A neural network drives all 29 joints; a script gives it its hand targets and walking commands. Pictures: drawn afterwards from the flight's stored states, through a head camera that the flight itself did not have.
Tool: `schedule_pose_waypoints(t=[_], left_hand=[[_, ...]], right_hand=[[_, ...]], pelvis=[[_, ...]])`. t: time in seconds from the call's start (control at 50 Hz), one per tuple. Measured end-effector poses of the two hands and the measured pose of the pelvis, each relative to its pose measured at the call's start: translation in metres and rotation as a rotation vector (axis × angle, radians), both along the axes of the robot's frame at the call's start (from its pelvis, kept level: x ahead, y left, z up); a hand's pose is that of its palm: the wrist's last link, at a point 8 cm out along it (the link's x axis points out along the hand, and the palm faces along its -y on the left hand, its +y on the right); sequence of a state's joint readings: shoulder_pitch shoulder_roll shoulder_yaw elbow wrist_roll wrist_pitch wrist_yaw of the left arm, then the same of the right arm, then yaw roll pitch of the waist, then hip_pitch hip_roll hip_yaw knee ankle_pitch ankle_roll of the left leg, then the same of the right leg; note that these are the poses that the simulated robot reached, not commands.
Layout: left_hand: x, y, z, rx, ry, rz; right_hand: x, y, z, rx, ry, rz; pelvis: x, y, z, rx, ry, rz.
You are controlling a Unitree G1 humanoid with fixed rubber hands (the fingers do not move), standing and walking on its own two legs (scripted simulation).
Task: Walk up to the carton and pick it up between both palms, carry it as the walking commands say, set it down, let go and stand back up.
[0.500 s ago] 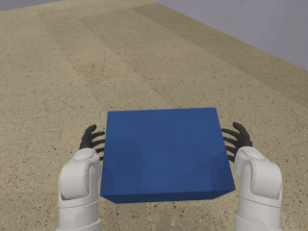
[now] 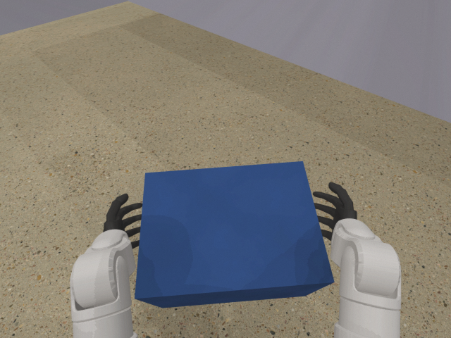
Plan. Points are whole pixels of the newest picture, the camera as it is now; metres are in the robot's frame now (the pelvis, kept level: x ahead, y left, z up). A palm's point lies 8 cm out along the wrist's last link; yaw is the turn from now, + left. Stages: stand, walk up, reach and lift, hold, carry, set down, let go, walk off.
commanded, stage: carry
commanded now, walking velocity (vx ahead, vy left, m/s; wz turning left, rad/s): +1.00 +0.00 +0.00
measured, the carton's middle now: (229, 237) +0.30 -0.01 +0.00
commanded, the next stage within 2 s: none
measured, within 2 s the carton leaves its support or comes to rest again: neither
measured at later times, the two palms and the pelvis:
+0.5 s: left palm (163, 80) +0.76 +0.14 +0.09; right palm (283, 64) +0.82 -0.21 +0.09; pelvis +0.52 -0.06 +0.02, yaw +6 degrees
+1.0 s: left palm (170, 29) +1.13 +0.15 +0.09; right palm (266, 21) +1.12 -0.21 +0.11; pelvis +0.85 -0.03 +0.03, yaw +1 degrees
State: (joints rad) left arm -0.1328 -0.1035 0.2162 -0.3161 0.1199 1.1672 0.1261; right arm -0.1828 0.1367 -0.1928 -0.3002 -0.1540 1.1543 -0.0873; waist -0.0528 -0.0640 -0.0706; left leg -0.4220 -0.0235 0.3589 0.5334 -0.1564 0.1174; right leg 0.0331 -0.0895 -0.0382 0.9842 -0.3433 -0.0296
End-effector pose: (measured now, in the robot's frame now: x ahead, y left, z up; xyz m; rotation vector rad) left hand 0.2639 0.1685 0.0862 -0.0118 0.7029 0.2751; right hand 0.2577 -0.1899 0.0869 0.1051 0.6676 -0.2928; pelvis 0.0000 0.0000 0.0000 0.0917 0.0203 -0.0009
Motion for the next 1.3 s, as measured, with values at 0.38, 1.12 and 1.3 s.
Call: schedule_pose_waypoints(t=[0.38,1.12,1.3], left_hand=[[0.4,-0.018,0.005,-0.037,-0.066,0.099],[0.897,-0.027,0.02,-0.016,0.02,0.065],[0.942,-0.04,0.031,0.008,0.016,0.081]], right_hand=[[0.435,-0.016,0.02,-0.039,-0.063,0.103],[0.917,-0.026,0.027,-0.018,0.017,0.047],[0.97,-0.039,0.033,-0.012,0.013,0.075]], pelvis=[[0.418,-0.05,-0.001,-0.117,-0.007,0.091],[0.893,-0.047,0.028,-0.081,0.03,0.048],[0.942,-0.068,0.029,-0.076,0.055,0.064]])
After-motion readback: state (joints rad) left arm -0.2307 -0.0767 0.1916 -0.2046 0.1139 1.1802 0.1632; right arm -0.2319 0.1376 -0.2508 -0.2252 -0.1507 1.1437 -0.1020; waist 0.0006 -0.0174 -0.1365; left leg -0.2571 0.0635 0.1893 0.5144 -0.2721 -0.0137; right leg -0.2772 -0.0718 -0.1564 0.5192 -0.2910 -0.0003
